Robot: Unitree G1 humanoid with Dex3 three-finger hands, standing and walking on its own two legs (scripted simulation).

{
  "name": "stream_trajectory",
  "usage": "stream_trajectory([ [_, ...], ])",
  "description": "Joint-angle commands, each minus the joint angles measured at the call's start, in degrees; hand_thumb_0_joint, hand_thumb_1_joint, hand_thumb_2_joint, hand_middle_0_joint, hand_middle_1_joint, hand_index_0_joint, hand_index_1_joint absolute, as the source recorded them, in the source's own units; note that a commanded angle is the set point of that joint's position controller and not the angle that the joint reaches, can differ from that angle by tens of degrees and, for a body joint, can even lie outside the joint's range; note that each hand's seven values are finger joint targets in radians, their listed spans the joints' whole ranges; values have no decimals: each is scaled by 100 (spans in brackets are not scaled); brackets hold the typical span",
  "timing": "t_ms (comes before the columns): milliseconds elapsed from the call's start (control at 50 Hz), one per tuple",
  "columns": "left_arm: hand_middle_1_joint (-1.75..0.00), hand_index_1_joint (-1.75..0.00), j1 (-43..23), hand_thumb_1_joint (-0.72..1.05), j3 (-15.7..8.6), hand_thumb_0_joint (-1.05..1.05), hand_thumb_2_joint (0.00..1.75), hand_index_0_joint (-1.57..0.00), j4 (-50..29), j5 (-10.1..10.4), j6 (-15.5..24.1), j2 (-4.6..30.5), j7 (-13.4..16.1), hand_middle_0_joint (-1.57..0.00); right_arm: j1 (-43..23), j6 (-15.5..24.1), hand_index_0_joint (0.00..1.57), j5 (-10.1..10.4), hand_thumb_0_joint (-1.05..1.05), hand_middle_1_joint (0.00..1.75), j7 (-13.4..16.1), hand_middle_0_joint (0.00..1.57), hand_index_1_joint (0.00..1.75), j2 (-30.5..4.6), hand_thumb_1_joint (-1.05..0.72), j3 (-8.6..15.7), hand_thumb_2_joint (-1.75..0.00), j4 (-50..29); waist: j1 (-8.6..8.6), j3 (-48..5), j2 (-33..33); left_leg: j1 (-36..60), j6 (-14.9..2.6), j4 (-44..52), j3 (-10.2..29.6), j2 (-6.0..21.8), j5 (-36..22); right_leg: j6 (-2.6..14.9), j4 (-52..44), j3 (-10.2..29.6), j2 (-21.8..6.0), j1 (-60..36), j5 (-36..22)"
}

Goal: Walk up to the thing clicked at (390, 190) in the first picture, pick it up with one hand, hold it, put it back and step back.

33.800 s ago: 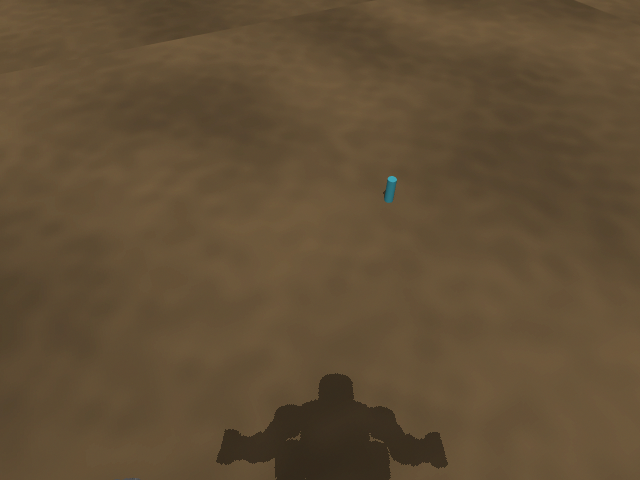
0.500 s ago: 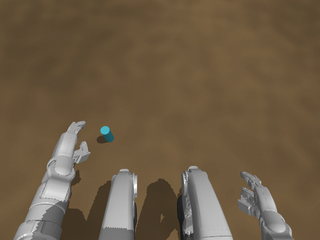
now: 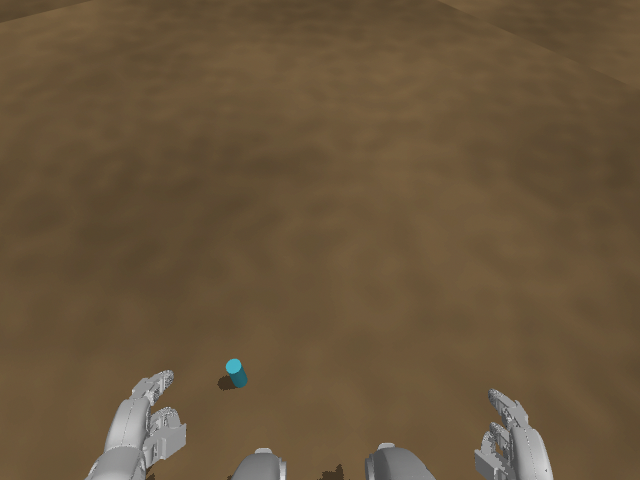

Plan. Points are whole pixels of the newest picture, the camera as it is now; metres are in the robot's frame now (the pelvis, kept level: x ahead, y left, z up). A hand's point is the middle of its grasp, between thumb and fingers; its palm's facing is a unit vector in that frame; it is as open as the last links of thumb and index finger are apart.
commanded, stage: home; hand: left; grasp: from above
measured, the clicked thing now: (237, 373) +0.45 +0.22 -0.64
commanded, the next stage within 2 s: none
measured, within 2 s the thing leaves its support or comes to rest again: neither
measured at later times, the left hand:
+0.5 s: hand (169, 454) +0.16 +0.18 -0.03, palm faces +0.06 -0.98 -0.19, open 7.4 cm
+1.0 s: hand (171, 446) +0.17 +0.18 -0.03, palm faces +0.05 -0.98 -0.20, open 7.4 cm
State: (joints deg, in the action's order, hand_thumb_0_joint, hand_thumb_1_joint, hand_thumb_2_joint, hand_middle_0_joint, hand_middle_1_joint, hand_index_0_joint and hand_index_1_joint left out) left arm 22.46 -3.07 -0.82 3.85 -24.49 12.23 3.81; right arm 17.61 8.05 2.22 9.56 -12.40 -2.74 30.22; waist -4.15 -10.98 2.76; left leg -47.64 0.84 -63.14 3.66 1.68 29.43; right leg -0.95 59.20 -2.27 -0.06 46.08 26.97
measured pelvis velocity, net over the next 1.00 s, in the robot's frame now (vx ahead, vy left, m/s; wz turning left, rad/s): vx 0.01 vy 0.00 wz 0.01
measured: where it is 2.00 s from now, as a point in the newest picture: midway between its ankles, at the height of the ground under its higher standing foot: outside the picture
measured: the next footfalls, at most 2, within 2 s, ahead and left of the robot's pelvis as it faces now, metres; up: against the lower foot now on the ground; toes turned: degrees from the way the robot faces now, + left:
none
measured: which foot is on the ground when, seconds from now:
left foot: down 0.00-1.00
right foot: down 0.00-1.00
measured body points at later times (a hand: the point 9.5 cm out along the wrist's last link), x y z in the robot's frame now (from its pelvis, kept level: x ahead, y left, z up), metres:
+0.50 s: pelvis +0.01 +0.00 +0.02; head +0.01 +0.01 +0.47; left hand +0.16 +0.23 -0.01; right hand +0.18 -0.24 -0.04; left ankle +0.01 +0.12 -0.66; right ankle +0.02 -0.14 -0.66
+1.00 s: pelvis +0.01 +0.00 +0.02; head +0.02 +0.00 +0.47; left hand +0.17 +0.23 -0.01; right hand +0.17 -0.25 -0.05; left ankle +0.01 +0.12 -0.66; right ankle +0.02 -0.14 -0.66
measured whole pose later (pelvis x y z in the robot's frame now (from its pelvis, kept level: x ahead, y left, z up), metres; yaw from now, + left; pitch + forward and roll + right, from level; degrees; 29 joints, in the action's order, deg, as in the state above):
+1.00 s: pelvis +0.01 +0.00 +0.02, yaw +0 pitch +10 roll -2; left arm 28.6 -2.0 -6.7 2.9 -25.3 12.6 0.6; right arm 17.1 14.7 0.7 10.9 -12.9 -1.9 31.5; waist -2.4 -9.8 2.7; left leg -39.1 0.7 -57.9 3.4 1.6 28.5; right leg -1.1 54.1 -2.2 -0.2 37.6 26.2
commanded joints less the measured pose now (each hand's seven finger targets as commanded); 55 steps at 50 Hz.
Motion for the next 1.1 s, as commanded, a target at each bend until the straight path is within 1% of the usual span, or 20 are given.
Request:
stream_trajectory([
  [0, -30, -30, 347, 90, -218, 0, 90, -20, -1509, -18, 167, 548, -4, -20, -320, 444, 20, -73, 0, 30, 116, 20, 30, -623, -90, 314, -90, -974, 100, -611, 58, 1124, -149, 1302, -71, -168, -1477, 152, -1180, -151, 156, -1002, -1238],
  [80, -30, -30, 464, 90, -214, 0, 90, -20, -1682, -2, 145, 545, -105, -20, -375, 591, 20, -105, 0, 30, 158, 20, 30, -656, -90, 346, -90, -1016, 55, -204, -85, 1132, -189, 1519, -67, -165, -1083, 119, -1431, -189, 158, -989, -890],
  [100, -30, -30, 498, 90, -211, 0, 90, -20, -1688, -26, 129, 583, -127, -20, -395, 629, 20, -109, 0, 30, 172, 20, 30, -657, -90, 348, -90, -1017, 103, -126, -132, 1096, -200, 1519, -82, -185, -1011, 101, -1484, -190, 139, -1015, -809],
  [200, -30, -30, 413, 90, -172, 0, 90, -20, -1661, -35, 112, 569, -250, -20, -408, 799, 20, -139, 0, 30, 182, 20, 30, -723, -90, 377, -90, -980, 72, -16, -190, 1182, -197, 1543, -136, -189, -1032, 86, -1496, -193, 123, -989, -808],
  [280, -30, -30, 322, 89, -260, 0, 90, -20, -1711, -97, 129, 654, -274, -20, -445, 887, 20, -161, 0, 30, 167, 20, 30, -733, -90, 393, -90, -970, 129, -62, -4, 1232, -170, 1577, -117, -186, -1019, 93, -1446, -193, 114, -1039, -783],
  [460, -30, -30, 440, 89, -209, 0, 90, -20, -1727, -132, 140, 647, -251, -20, -490, 948, 20, -174, 0, 30, 155, 20, 30, -728, -90, 375, -90, -892, 182, -218, 119, 1341, -145, 1574, -94, -184, -1273, 116, -1389, -189, 132, -1146, -990],
  [520, -30, -30, 396, 89, -199, 0, 89, -20, -1686, -124, 137, 623, -240, -20, -531, 947, 20, -169, 0, 30, 151, 20, 30, -720, -90, 352, -90, -911, 176, -39, 14, 1228, -173, 1617, -100, -188, -964, 96, -1467, -181, 121, -1106, -771],
  [580, -30, -30, 429, 87, -261, 0, 88, -20, -1714, -101, 153, 642, -244, -20, -529, 978, 20, -178, 0, 30, 162, 20, 30, -726, -90, 375, -90, -887, 222, -178, 28, 1236, -162, 1603, -88, -177, -972, 99, -1440, -186, 127, -1138, -751],
  [600, -30, -30, 397, 90, -213, 0, 90, -20, -1729, -87, 160, 628, -252, -20, -502, 984, 20, -176, 0, 30, 160, 20, 30, -731, -90, 378, -90, -875, 166, -270, -44, 1294, -168, 1563, -94, -183, -1104, 95, -1446, -180, 132, -1169, -866],
  [680, -30, -30, 442, 90, -232, 0, 90, -20, -1724, -73, 161, 626, -252, -20, -475, 1009, 20, -178, 0, 30, 180, 20, 30, -721, -90, 381, -90, -855, 188, -352, -132, 1252, -181, 1459, -138, -216, -1259, 81, -1429, -136, 105, -1257, -1051],
  [760, -30, -30, 463, 90, -241, 0, 90, -20, -1672, -103, 171, 635, -248, -20, -474, 1003, 20, -185, 0, 30, 182, 20, 30, -731, -90, 392, -90, -840, 201, -209, -28, 1258, -154, 1535, -115, -175, -1128, 92, -1409, -165, 129, -1151, -898],
  [860, -30, -30, 474, 90, -227, 0, 90, -20, -1702, -95, 183, 622, -255, -20, -469, 1016, 20, -184, 0, 30, 187, 20, 30, -726, -90, 398, -90, -815, 205, -234, -31, 1284, -145, 1496, -108, -176, -1293, 97, -1392, -165, 128, -1172, -1024],
  [880, -30, -30, 398, 90, -312, 0, 90, -20, -1804, -97, 197, 708, -237, -20, -445, 1016, 20, -184, 0, 30, 193, 20, 30, -733, -90, 409, -90, -807, 213, -346, -90, 1323, -151, 1482, -111, -170, -1371, 100, -1373, -159, 126, -1251, -1094],
  [900, -30, -30, 431, 90, -285, 0, 90, -20, -1803, -113, 205, 742, -234, -20, -459, 1014, 20, -187, 0, 30, 186, 20, 30, -744, -90, 408, -90, -793, 241, -168, -108, 1228, -161, 1494, -133, -180, -1241, 84, -1418, -146, 122, -1197, -1002],
  [920, -30, -30, 491, 90, -216, 0, 90, -20, -1687, -99, 190, 636, -262, -20, -419, 1014, 20, -189, 0, 30, 180, 20, 30, -730, -90, 406, -90, -774, 166, -242, 42, 1320, -140, 1494, -138, -175, -1337, 109, -1366, -137, 124, -1176, -1062],
  [940, -30, -30, 567, 90, -142, 0, 90, -20, -1566, -112, 144, 544, -267, -20, -455, 1019, 20, -189, 0, 30, 186, 20, 30, -715, -90, 397, -90, -793, 180, -203, -56, 1295, -147, 1486, -120, -168, -1343, 93, -1383, -152, 130, -1153, -1085],
  [1000, -30, -30, 478, 90, -306, 0, 90, -20, -1736, -111, 166, 749, -245, -20, -454, 1008, 20, -193, 0, 30, 182, 20, 30, -742, -90, 415, -90, -807, 217, -181, -65, 1265, -151, 1479, -143, -180, -1301, 80, -1403, -146, 116, -1225, -1049],
  [1040, -30, -30, 530, 90, -140, 0, 90, -20, -1631, -122, 141, 567, -272, -20, -441, 1007, 20, -199, 0, 30, 173, 20, 30, -714, -90, 407, -90, -782, 161, -223, -25, 1297, -141, 1470, -120, -173, -1383, 97, -1369, -150, 128, -1185, -1118],
  [1060, -30, -30, 423, 90, -253, 0, 90, -20, -1773, -99, 153, 683, -259, -20, -445, 1004, 20, -195, 0, 30, 172, 20, 30, -740, -90, 422, -90, -794, 190, -245, -90, 1269, -158, 1447, -129, -182, -1369, 82, -1405, -140, 123, -1206, -1126],
  [1080, -30, -30, 583, 90, -171, 0, 90, -20, -1563, -110, 116, 575, -267, -20, -452, 1004, 20, -188, 0, 30, 174, 20, 30, -743, -90, 410, -90, -787, 166, -165, -92, 1284, -159, 1483, -134, -177, -1310, 92, -1402, -147, 122, -1174, -1066],
])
